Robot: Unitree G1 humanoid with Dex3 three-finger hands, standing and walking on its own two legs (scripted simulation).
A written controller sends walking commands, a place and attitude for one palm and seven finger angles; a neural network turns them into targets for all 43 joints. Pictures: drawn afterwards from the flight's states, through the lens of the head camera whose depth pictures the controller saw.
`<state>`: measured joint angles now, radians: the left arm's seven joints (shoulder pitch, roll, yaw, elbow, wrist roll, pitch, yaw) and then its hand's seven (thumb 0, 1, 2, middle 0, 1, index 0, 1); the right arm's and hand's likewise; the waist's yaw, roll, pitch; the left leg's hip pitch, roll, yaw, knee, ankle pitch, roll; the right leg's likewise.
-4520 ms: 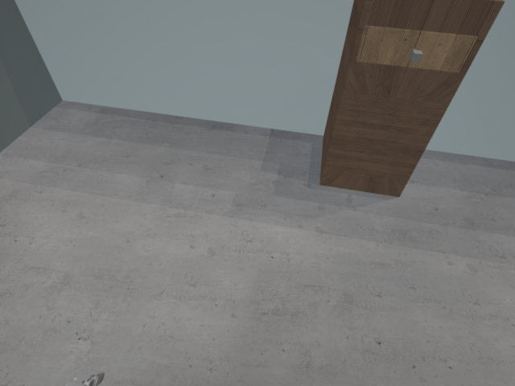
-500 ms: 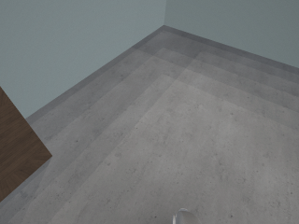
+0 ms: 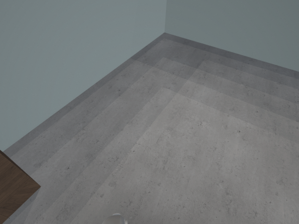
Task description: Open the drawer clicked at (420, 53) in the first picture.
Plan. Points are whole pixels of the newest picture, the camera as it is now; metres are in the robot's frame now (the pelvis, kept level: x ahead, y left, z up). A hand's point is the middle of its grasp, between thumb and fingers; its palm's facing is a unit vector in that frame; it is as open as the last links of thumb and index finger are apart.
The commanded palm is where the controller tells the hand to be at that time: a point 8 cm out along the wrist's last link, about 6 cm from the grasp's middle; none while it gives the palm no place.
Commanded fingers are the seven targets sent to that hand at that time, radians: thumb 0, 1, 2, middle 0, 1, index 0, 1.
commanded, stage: turn to face it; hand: left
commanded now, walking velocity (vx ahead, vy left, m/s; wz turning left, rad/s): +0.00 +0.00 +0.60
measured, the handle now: out of the picture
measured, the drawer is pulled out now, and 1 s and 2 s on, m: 0.00 0.00 0.00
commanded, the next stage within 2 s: take the last steps up to it in 1.64 s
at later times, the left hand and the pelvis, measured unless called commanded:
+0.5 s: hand out of the picture +0.14 +0.25 -0.16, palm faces +0.28 -0.93 -0.26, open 7.4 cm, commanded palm none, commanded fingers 0.00 0.90 0.90 -0.20 -0.30 -0.20 -0.30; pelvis +0.08 +0.02 +0.00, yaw +14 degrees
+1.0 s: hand out of the picture +0.03 +0.16 -0.16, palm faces +0.56 -0.78 -0.28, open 7.4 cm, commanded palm none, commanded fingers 0.00 0.90 0.90 -0.20 -0.30 -0.20 -0.30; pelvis +0.10 -0.03 +0.00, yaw +35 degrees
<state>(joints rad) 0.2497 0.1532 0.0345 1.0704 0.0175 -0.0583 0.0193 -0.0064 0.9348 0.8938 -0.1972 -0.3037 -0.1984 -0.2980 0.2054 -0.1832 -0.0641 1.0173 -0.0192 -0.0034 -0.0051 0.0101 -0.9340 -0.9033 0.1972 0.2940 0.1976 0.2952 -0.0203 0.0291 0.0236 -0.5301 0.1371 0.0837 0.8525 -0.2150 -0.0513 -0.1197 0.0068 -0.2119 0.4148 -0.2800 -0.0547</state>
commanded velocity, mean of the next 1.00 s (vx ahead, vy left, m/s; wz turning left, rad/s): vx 0.00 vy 0.00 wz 0.60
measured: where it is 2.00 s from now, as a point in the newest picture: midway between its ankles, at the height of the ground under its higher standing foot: outside the picture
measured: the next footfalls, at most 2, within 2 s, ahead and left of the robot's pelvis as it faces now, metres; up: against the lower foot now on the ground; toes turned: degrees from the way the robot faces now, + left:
left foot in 0.14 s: +0.14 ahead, +0.13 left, +0.00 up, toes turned +14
right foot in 0.64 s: +0.16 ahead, -0.12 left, +0.00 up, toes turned +18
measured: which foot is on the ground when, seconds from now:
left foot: up 0.00-0.12, down 0.14-0.64, up 0.66-1.00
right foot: down 0.00-0.14, up 0.16-0.62, down 0.64-1.00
